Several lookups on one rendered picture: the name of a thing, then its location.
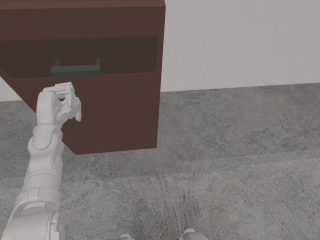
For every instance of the drawer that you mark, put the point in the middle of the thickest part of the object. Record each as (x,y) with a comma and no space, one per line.
(34,58)

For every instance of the robot shin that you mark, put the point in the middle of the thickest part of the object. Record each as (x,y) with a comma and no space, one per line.
(189,230)
(125,235)

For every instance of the handle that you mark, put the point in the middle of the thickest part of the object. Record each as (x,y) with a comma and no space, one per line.
(58,71)

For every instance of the robot left forearm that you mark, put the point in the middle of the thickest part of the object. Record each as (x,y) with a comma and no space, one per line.
(41,188)

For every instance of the robot right shin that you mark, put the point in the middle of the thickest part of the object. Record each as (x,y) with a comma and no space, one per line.
(189,230)

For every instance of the cabinet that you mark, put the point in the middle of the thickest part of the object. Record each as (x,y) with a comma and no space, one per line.
(119,112)

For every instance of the robot left shin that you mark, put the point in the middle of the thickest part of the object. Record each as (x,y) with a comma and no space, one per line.
(125,235)

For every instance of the robot left upper arm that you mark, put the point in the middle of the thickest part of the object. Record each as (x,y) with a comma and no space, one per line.
(46,225)

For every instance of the robot left hand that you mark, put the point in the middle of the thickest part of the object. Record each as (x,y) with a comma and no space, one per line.
(50,110)

